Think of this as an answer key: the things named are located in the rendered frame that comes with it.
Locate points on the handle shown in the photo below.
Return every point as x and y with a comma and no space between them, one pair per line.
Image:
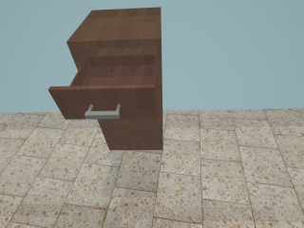
102,115

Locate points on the drawer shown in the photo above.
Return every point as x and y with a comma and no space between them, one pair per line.
108,81

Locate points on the cabinet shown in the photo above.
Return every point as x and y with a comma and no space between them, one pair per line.
113,32

